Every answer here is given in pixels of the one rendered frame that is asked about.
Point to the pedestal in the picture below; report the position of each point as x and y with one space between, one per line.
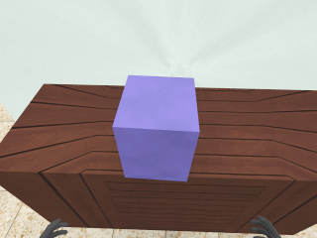
256 154

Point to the left robot hand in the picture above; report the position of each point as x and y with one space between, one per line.
50 230

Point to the right robot hand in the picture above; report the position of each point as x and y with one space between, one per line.
269 231

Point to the carton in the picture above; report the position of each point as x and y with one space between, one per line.
156 127

